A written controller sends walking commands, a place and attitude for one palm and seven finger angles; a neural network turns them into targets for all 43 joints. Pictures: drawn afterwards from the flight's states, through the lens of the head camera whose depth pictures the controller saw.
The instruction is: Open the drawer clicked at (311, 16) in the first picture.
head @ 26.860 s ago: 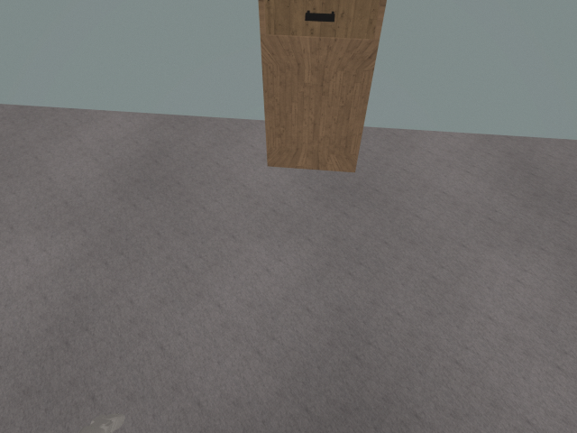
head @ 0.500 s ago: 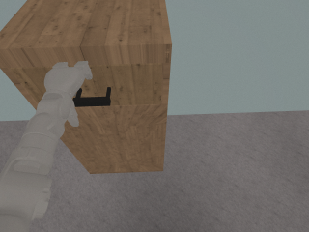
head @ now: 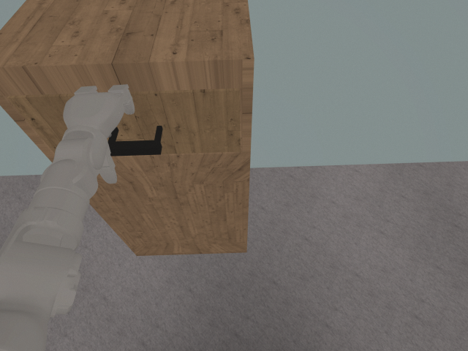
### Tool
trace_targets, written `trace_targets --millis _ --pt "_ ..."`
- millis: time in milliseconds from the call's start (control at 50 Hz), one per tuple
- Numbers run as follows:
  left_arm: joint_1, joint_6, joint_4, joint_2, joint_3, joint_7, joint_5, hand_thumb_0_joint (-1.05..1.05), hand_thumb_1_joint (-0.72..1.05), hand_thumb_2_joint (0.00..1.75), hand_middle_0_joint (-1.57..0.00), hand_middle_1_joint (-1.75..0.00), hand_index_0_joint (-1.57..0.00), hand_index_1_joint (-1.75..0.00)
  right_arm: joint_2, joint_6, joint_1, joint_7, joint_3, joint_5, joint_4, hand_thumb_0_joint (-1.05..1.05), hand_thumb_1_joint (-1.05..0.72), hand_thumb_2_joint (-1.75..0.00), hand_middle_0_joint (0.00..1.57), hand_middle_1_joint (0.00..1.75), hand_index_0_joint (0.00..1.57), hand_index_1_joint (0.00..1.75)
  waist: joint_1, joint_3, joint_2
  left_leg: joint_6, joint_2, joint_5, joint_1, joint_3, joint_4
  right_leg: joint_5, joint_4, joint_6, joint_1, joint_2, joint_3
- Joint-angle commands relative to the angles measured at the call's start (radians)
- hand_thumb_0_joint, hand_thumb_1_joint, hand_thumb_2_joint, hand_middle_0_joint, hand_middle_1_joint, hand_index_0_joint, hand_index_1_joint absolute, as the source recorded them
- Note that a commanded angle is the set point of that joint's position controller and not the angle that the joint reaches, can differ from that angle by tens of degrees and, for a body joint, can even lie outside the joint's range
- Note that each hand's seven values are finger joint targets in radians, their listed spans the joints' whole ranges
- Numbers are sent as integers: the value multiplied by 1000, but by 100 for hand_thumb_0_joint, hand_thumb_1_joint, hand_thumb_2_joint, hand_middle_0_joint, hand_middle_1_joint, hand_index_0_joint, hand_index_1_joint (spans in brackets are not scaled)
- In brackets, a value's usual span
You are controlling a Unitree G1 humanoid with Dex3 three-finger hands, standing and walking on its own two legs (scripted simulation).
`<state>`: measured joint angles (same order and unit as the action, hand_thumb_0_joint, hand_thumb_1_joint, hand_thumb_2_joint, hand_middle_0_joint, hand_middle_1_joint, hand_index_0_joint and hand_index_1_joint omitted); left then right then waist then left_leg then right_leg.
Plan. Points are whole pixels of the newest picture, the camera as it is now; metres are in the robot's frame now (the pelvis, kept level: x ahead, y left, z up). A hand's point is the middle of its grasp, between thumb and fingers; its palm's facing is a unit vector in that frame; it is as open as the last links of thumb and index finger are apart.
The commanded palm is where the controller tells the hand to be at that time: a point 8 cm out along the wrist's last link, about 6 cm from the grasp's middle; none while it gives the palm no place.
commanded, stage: re-aim the fingers above the handle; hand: left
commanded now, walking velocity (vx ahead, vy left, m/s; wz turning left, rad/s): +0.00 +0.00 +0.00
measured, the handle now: (134, 140) +0.51 +0.21 +0.03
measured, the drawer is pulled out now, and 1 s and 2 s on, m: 0.00 0.00 0.00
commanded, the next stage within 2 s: lower the fingers behind the handle in 1.70 s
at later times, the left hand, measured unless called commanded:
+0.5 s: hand (132, 140) +0.47 +0.20 +0.07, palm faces +0.00 +0.00 -1.00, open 13.5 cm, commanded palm +0.45 +0.23 +0.15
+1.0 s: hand (127, 146) +0.46 +0.20 +0.08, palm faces -0.06 -0.02 -1.00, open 13.8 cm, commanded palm +0.45 +0.22 +0.15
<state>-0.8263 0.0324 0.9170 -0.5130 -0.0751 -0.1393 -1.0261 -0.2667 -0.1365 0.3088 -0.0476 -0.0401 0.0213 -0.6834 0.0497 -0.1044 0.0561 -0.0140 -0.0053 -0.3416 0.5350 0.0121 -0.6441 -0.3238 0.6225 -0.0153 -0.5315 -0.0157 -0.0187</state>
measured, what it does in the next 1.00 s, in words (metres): stands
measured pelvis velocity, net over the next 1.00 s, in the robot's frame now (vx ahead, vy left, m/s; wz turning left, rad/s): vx -0.01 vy -0.01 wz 0.00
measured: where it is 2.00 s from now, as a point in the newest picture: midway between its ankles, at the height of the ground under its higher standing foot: outside the picture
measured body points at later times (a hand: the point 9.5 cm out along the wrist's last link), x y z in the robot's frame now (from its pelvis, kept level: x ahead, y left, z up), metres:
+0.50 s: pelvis -0.01 +0.00 +0.00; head +0.07 -0.03 +0.44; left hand +0.47 +0.19 +0.13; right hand +0.03 -0.27 -0.14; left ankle -0.02 +0.11 -0.72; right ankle -0.02 -0.11 -0.72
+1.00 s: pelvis -0.01 -0.01 +0.00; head +0.06 -0.02 +0.45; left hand +0.45 +0.20 +0.13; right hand +0.05 -0.29 -0.13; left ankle -0.02 +0.11 -0.72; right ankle -0.02 -0.11 -0.72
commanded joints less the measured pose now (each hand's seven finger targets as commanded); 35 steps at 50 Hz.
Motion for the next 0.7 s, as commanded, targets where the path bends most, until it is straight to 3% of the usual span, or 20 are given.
trace_targets --millis 0,20,80,120,160,200,220,300,380,420,460,520,580,640,660,680 --pt "-372 -4 -112 -211 50 8 3 0 -50 30 -30 -120 -30 -120 -148 18 69 -12 -56 1 84 0 -90 -90 20 30 20 30 32 -329 -85 -37 32 372 -159 23 36 387 -63 -10 197 -20 11" --pt "-379 2 -108 -233 62 14 0 0 -50 30 -30 -120 -30 -120 -153 16 72 -15 -53 2 84 0 -90 -90 20 30 20 30 34 -325 -100 -37 33 363 -144 22 36 387 -67 -10 210 -18 16" --pt "-430 23 -132 -174 5 21 2 0 -50 30 -30 -120 -30 -120 -146 22 75 -17 -55 7 83 0 -90 -90 20 30 20 30 53 -278 -69 -38 34 299 -138 19 43 319 -78 -10 155 -17 19" --pt "-486 64 -202 -211 40 12 7 0 -50 30 -30 -120 -30 -120 -145 31 83 -21 -61 1 83 0 -90 -90 20 30 20 30 53 -325 -39 -41 33 322 -170 15 33 321 -72 -14 159 -19 25" --pt "-506 102 -248 -288 109 -14 6 0 -50 30 -30 -120 -30 -120 -140 39 92 -24 -64 -6 85 0 -90 -90 20 30 20 30 33 -404 12 -40 38 356 -186 11 21 356 -49 -17 190 -20 32" --pt "-532 128 -303 -319 143 -52 -3 0 -50 30 -30 -120 -30 -120 -132 45 94 -23 -65 -11 83 0 -90 -90 20 30 20 30 22 -471 54 -35 41 403 -197 8 8 390 -25 -20 207 -22 32" --pt "-523 128 -291 -350 176 -75 -9 0 -50 30 -30 -120 -30 -120 -134 47 96 -23 -66 -15 78 0 -90 -90 20 30 20 30 16 -481 35 -35 40 431 -188 4 0 404 -19 -21 211 -26 27" --pt "-493 47 -181 -387 210 -161 -37 0 -50 30 -30 -120 -30 -120 -137 57 86 -14 -56 -9 61 0 -90 -90 20 30 20 30 14 -397 19 -26 37 369 -109 15 17 356 -19 -18 182 -28 13" --pt "-564 -11 -183 -415 209 -193 -52 0 -50 30 -30 -120 -30 -120 -140 61 80 -15 -55 -6 56 0 -90 -90 20 30 20 30 21 -464 26 -28 39 380 -128 25 23 383 -22 -12 223 -25 16" --pt "-564 -31 -169 -447 231 -189 -44 0 -50 30 -30 -120 -30 -120 -143 56 77 -21 -52 -7 52 0 -90 -90 20 30 20 30 21 -493 -8 -31 39 395 -133 26 25 411 -28 -9 262 -23 18" --pt "-552 -47 -156 -419 207 -179 -44 0 -50 30 -30 -120 -30 -120 -138 56 67 -24 -49 -2 57 0 -90 -90 20 30 20 30 18 -474 -13 -31 39 380 -134 30 41 407 -34 -5 268 -21 14" --pt "-539 -46 -154 -432 213 -151 -35 0 -50 30 -30 -120 -30 -120 -141 54 54 -33 -44 0 67 0 -90 -90 20 30 20 30 13 -473 -30 -35 39 362 -137 34 56 400 -51 -4 300 -17 21" --pt "-519 -40 -116 -380 167 -120 -29 0 -50 30 -30 -120 -30 -120 -140 58 51 -39 -42 6 73 0 -90 -90 20 30 20 30 25 -388 -41 -35 34 312 -134 36 74 351 -71 -1 255 -15 16" --pt "-491 -24 -106 -339 137 -87 -25 0 -50 30 -30 -120 -30 -120 -143 63 58 -39 -45 6 81 0 -90 -90 20 30 20 30 29 -383 -42 -37 32 309 -152 40 77 342 -80 -1 251 -14 21" --pt "-443 -19 -93 -345 147 -75 -28 0 -50 30 -30 -120 -30 -120 -144 65 63 -38 -47 8 83 0 -90 -90 20 30 20 30 16 -373 -55 -37 32 317 -146 38 77 352 -77 -4 257 -16 19" --pt "-423 -17 -91 -287 101 -62 -22 0 -50 30 -30 -120 -30 -120 -144 65 59 -37 -46 7 89 0 -90 -90 20 30 20 30 25 -365 -61 -38 33 324 -155 39 77 358 -80 -3 244 -16 17"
